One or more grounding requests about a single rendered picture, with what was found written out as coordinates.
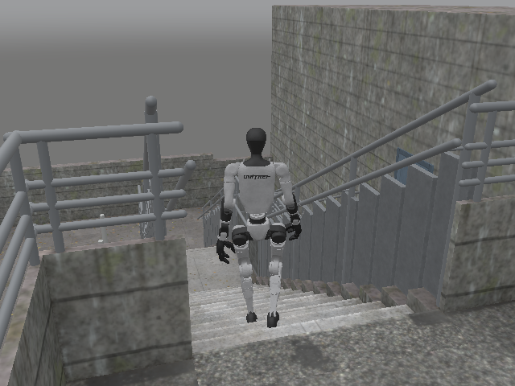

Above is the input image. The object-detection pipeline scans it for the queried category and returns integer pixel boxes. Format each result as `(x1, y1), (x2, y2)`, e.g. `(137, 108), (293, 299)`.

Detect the robot left hand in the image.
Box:
(216, 239), (235, 264)

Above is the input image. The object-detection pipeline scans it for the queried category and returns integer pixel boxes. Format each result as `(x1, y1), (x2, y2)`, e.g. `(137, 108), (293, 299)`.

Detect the robot left upper arm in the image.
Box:
(224, 162), (240, 209)

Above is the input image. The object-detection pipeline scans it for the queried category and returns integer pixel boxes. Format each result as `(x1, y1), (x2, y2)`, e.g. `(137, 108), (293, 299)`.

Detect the robot right forearm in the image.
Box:
(286, 193), (300, 225)

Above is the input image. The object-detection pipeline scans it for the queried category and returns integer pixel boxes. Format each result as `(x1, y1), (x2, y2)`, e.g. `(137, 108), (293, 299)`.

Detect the robot right foot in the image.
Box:
(267, 311), (279, 328)

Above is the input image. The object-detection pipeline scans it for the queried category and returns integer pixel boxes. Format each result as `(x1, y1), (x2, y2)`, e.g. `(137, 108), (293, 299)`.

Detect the robot right hand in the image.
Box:
(285, 223), (302, 240)

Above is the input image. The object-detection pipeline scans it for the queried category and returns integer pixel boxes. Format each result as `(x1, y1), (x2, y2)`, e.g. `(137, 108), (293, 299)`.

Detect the robot left forearm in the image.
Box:
(217, 198), (233, 241)

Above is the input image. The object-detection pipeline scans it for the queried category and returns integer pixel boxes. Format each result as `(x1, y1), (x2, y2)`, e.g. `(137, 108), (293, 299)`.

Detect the robot right upper arm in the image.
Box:
(274, 162), (295, 205)

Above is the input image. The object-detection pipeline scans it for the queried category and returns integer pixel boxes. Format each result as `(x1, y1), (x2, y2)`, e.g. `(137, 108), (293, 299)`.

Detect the robot right thigh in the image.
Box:
(269, 223), (286, 275)

